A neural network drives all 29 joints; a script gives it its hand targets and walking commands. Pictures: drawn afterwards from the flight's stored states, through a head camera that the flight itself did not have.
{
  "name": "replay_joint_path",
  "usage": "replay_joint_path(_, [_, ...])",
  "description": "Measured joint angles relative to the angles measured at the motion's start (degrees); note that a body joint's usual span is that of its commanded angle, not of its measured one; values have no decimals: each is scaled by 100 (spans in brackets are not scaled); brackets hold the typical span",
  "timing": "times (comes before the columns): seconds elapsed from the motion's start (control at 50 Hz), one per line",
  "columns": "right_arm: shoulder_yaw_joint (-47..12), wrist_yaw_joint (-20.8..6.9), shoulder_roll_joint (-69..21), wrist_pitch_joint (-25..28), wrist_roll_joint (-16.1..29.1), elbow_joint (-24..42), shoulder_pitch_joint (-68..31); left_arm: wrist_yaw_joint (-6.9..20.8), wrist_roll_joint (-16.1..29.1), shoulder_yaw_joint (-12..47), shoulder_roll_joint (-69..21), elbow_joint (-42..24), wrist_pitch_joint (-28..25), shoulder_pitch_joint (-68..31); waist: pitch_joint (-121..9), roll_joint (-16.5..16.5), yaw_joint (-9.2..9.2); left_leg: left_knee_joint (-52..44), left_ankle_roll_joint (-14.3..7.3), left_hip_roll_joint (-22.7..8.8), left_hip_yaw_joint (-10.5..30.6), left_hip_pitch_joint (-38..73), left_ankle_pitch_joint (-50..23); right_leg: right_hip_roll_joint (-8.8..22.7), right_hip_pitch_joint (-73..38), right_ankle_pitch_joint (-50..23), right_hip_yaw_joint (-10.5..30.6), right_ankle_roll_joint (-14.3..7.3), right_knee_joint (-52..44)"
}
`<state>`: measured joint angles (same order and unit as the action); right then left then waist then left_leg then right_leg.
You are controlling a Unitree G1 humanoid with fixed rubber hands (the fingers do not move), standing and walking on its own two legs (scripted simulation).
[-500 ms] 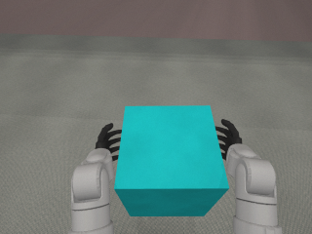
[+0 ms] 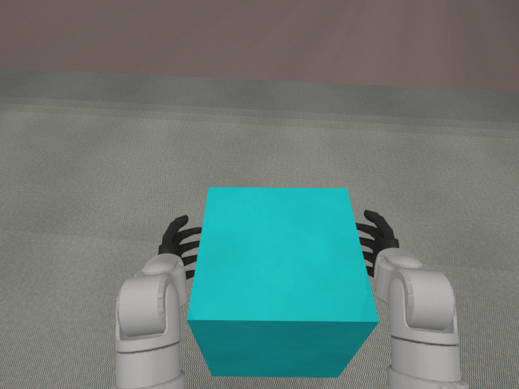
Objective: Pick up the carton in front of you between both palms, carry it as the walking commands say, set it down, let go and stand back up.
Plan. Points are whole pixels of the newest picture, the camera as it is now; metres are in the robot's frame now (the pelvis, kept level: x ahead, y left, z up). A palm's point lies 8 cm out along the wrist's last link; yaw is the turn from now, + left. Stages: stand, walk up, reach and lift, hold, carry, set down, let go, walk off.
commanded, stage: carry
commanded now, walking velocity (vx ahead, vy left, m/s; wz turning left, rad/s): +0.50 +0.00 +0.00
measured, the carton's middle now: (276, 286) +0.27 +0.00 +0.02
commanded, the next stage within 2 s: none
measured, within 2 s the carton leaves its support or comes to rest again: neither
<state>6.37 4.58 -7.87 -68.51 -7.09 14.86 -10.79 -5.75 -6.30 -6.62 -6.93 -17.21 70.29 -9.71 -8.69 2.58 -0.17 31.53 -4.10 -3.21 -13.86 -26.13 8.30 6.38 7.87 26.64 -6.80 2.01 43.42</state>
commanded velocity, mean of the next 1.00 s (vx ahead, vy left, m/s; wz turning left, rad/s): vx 0.04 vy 0.00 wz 0.00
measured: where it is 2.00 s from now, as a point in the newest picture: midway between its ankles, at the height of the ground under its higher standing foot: outside the picture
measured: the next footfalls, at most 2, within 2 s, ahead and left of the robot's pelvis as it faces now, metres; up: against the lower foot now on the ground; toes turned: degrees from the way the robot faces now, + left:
right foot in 0.34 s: +0.37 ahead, -0.13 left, +0.00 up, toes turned +13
left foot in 0.52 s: +0.24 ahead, +0.10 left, +0.00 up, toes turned +8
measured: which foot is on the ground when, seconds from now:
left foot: down 0.00-0.38, up 0.40-0.50, down 0.52-1.00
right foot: up 0.00-0.32, down 0.34-1.00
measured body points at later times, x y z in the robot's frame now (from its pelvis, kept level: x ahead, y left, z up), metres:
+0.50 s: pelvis +0.26 -0.02 +0.01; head +0.26 -0.04 +0.46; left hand +0.53 +0.14 +0.08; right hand +0.54 -0.17 +0.08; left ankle +0.18 +0.10 -0.72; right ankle +0.33 -0.11 -0.72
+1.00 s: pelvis +0.33 +0.01 +0.01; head +0.31 +0.01 +0.46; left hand +0.60 +0.17 +0.09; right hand +0.61 -0.14 +0.10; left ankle +0.21 +0.10 -0.71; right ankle +0.33 -0.11 -0.72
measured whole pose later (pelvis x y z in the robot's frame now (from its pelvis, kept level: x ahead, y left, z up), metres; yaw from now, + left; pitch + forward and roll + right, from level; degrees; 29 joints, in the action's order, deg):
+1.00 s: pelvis +0.33 +0.01 +0.01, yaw +2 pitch +4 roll -1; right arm 7.1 4.5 -7.8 -69.2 -7.0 16.8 -10.2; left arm -5.1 -6.9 -6.0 -7.7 -17.2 69.5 -9.5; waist -7.6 -0.7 0.2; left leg 28.6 1.2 -2.9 -7.6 -7.0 21.4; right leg 4.3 18.2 13.1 -12.2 0.0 30.3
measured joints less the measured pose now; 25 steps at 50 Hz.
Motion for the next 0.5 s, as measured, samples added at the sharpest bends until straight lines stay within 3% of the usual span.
replay_joint_path(0.04, [-12,2,-3,4,-18,-146,-10,4,-4,-52,-7,100,21,4,87,-85,-53,-96,-23,-26,-20,207,242,-129,876,-58,280,-91,1554])
replay_joint_path(0.1, [9,2,17,20,26,-55,160,8,-51,-3,-85,105,-12,84,209,-149,-93,-596,69,-15,-6,684,259,-131,1814,-559,295,-187,2077])
replay_joint_path(0.24, [5,14,28,102,130,480,239,9,-35,172,-63,-353,-126,133,380,-194,-87,-1359,255,-28,102,1714,497,-93,2541,-1525,19,-88,-113])
replay_joint_path(0.34, [-29,10,17,14,110,636,145,10,-10,123,-66,-563,-56,103,352,-179,-2,-894,536,-67,160,2257,1286,-302,1935,-3002,-428,-79,-1848])
replay_joint_path(0.4, [126,-8,33,-65,69,489,4,24,-39,136,-87,-244,-108,-48,331,-495,63,302,680,-295,460,1948,1864,-467,1654,-2202,-634,-610,-1745])
replay_joint_path(0.44, [196,-8,19,-111,16,361,-15,40,-36,101,-101,17,-124,-127,401,-577,72,768,691,-206,741,1607,2224,-463,1549,-2051,-671,-637,-1717])
replay_joint_path(0.5, [152,-10,3,-127,-42,274,47,60,-17,66,-95,124,-116,-75,503,-548,61,73,652,-104,774,1433,1969,-434,1297,-2014,-659,-577,-1925])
